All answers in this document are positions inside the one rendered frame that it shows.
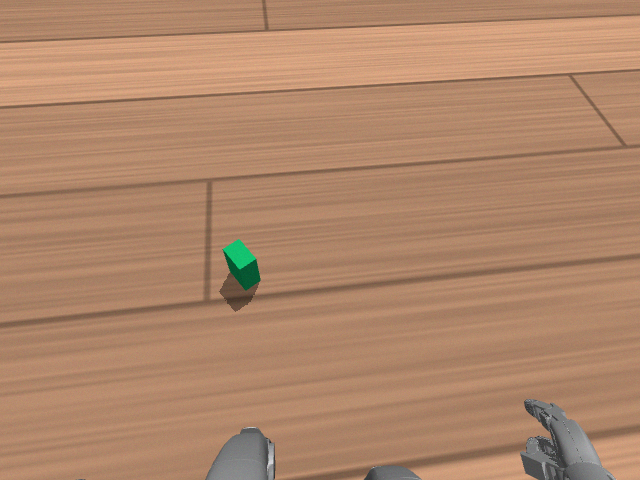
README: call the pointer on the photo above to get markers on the right robot hand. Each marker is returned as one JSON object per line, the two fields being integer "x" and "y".
{"x": 546, "y": 459}

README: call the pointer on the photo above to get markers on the right robot arm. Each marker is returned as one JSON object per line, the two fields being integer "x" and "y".
{"x": 586, "y": 471}

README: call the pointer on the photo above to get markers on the carton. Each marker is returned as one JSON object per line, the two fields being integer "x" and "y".
{"x": 242, "y": 264}

